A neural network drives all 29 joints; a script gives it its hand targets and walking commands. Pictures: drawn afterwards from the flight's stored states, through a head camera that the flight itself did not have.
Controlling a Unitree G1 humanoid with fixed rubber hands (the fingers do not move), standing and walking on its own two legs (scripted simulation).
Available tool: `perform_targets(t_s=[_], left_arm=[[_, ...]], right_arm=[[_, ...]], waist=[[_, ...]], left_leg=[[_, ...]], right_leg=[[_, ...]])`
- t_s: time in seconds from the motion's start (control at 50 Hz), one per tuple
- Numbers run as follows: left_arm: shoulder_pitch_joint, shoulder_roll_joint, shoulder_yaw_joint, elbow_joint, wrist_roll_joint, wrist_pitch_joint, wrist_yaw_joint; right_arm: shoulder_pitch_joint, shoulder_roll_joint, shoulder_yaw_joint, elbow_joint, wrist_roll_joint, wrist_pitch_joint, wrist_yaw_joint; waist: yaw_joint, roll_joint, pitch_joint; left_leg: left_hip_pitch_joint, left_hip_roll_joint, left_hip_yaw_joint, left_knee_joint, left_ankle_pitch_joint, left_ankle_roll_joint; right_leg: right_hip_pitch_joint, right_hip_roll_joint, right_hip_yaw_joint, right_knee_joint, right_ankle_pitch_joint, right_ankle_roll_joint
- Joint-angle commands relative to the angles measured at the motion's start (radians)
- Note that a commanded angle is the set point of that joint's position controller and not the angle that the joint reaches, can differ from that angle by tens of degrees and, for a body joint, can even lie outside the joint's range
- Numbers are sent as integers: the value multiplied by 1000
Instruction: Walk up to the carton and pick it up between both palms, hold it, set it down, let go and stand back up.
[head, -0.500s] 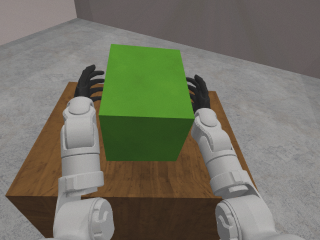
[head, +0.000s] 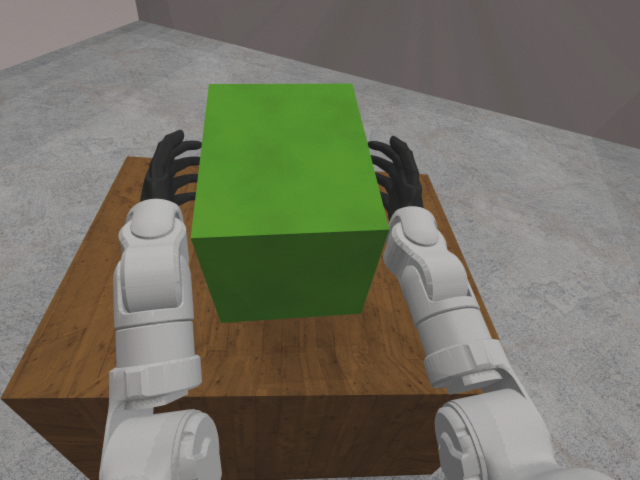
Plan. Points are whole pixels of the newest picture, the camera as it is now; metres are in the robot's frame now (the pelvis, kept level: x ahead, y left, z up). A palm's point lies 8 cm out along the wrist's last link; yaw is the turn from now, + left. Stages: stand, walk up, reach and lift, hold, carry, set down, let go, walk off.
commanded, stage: hold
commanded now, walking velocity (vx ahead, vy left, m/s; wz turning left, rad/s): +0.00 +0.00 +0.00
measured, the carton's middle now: (287, 202) +0.41 +0.01 +0.15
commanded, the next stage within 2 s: none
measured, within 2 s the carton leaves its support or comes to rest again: neither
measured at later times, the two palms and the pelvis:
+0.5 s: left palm (165, 204) +0.35 +0.14 +0.19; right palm (409, 213) +0.35 -0.13 +0.18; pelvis -0.02 -0.01 +0.00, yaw +0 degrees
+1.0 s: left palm (158, 207) +0.36 +0.15 +0.18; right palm (400, 211) +0.35 -0.13 +0.18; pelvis -0.01 +0.00 +0.00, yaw +0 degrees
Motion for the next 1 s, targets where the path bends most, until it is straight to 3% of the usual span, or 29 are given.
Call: perform_targets(t_s=[0.0, 0.1, 0.26, 0.44, 0.58, 0.84, 0.98], left_arm=[[-498, -468, -477, -47, -117, -16, -141], [-528, -489, -512, -61, -138, -19, -143], [-583, -480, -467, 14, -126, -30, -143], [-637, -468, -387, 123, -102, -47, -149], [-630, -489, -400, 119, -104, -55, -147], [-578, -508, -496, -12, -129, -39, -129], [-552, -496, -505, -32, -131, -28, -128]], right_arm=[[-631, 482, 375, -243, 62, -31, 97], [-688, 499, 385, -306, 76, -34, 90], [-734, 521, 342, -244, 32, -39, 106], [-786, 539, 281, -148, -19, -67, 119], [-794, 535, 288, -151, -5, -85, 113], [-719, 493, 322, -220, 40, -72, 112], [-699, 484, 337, -249, 44, -55, 113]], waist=[[-2, 100, -371], [-11, 115, -397], [9, 81, -369], [25, 46, -374], [15, 74, -410], [-20, 136, -422], [-15, 128, -405]], left_leg=[[187, -72, 57, -11, 308, -12], [202, -76, 57, 12, 346, -21], [129, -79, 69, -48, 125, 21], [103, -88, 82, -74, 12, 54], [153, -89, 75, -38, 130, 35], [217, -70, 53, 4, 308, -20], [200, -67, 55, -5, 295, -19]], right_leg=[[-10, 94, -63, -6, 252, 9], [-12, 95, -61, 0, 299, 11], [-52, 74, -55, -23, 141, 16], [-81, 62, -51, -45, 45, 24], [-61, 75, -58, -30, 137, 24], [-51, 99, -74, -11, 186, 3], [-41, 98, -70, -10, 181, 2]])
